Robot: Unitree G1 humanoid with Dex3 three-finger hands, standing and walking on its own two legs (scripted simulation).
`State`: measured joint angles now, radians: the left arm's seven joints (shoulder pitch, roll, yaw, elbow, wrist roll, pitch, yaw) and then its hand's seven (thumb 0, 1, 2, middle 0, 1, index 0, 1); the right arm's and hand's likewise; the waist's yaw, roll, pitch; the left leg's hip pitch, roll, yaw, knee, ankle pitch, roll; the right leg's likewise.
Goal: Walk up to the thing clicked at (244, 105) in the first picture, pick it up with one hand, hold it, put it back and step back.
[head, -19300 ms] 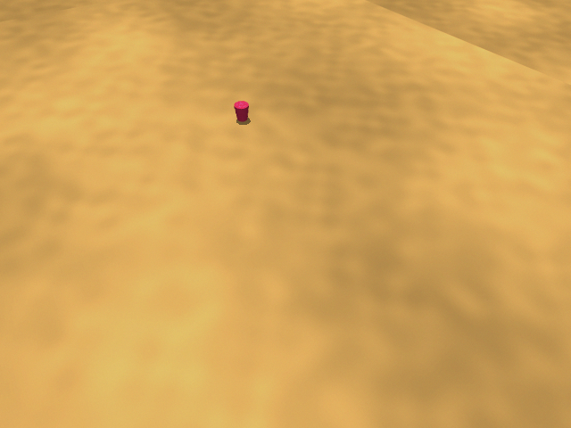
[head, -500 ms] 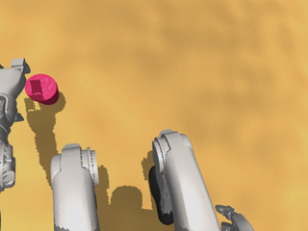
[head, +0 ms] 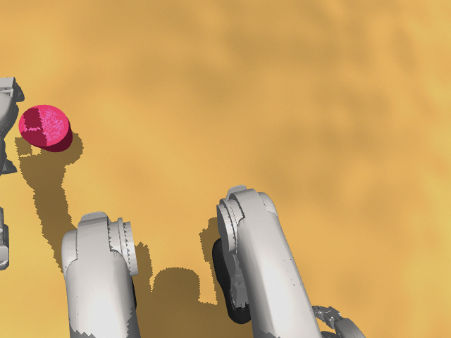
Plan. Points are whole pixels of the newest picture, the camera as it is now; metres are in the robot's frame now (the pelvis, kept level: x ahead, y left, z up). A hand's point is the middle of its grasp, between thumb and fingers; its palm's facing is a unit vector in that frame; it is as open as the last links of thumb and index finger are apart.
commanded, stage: rise first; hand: left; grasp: from above
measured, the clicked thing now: (51, 133) +0.51 +0.25 -0.29
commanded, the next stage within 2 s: approach in 0.70 s
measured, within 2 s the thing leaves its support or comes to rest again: neither
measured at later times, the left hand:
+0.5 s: hand out of the picture +0.46 +0.29 -0.16, palm faces -0.45 -0.07 -0.89, open 13.7 cm
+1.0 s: hand (11, 134) +0.47 +0.28 -0.16, palm faces -0.46 -0.05 -0.89, open 13.3 cm
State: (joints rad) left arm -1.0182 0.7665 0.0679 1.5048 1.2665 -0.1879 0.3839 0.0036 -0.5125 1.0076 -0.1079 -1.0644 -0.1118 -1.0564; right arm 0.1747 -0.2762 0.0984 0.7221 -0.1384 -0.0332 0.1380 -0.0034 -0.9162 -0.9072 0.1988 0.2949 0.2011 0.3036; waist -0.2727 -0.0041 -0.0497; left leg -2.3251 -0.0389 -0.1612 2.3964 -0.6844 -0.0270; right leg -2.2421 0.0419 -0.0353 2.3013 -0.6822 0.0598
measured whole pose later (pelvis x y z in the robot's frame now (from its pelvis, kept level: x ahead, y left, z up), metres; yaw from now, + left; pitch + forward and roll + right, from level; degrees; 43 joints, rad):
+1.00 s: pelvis +0.00 +0.00 +0.01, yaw +1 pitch +35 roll -9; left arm -1.05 0.72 0.00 1.52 1.26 -0.18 0.39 0.00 -0.45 1.01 -0.19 -1.00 -0.17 -1.01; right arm 0.18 -0.27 0.10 0.73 -0.13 -0.05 0.13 0.00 -0.91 -0.90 0.20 0.29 0.20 0.30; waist -0.27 -0.01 -0.07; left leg -2.31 -0.04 -0.15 2.37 -0.67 -0.03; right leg -2.24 0.03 -0.03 2.28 -0.67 0.06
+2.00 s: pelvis +0.00 +0.00 -0.02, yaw -2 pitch +33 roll -10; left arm -1.13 0.81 0.05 1.69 1.29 -0.15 0.52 0.00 -0.36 1.09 -0.11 -1.24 -0.16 -1.19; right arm 0.18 -0.30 0.19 0.68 -0.20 -0.11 0.17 0.00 -0.91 -0.90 0.20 0.29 0.20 0.30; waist -0.38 -0.05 0.04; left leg -2.36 -0.03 -0.20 2.47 -0.70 -0.04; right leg -2.28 0.06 -0.07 2.35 -0.67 0.06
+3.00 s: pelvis +0.00 +0.01 -0.02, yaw -6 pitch +30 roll -14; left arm -1.14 0.93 0.06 1.75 1.28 -0.16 0.58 0.00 -0.26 1.01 -0.23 -1.18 -0.24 -1.12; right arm 0.17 -0.32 0.28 0.64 -0.23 -0.18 0.24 0.00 -0.91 -0.90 0.20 0.29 0.20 0.30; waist -0.41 -0.09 0.12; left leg -2.35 -0.02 -0.24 2.51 -0.71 -0.02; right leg -2.24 0.07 -0.11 2.34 -0.65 0.07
